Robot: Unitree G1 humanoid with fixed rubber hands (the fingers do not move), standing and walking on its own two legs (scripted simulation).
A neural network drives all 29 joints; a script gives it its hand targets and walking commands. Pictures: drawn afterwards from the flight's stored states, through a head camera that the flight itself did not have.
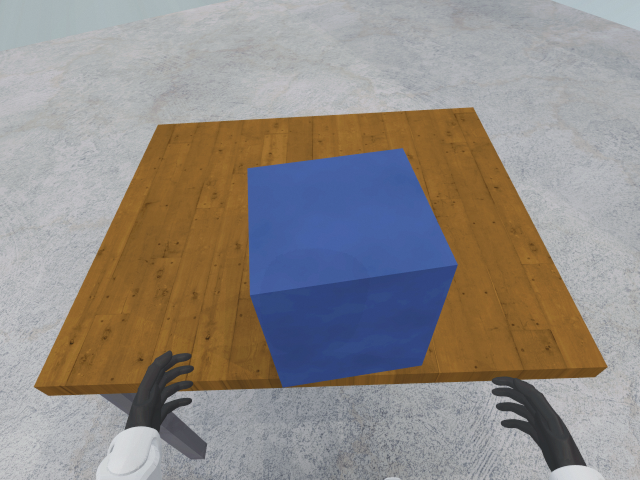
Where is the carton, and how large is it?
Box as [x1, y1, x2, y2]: [247, 148, 457, 387]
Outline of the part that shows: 402,148 247,168 250,296 283,387 420,365 422,363 457,264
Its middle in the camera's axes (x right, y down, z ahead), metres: +0.03 +0.05 +0.54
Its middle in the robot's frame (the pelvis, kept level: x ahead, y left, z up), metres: +0.39 -0.03 +0.03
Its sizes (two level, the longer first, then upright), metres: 0.210 0.200 0.250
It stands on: a table, 0.66 m high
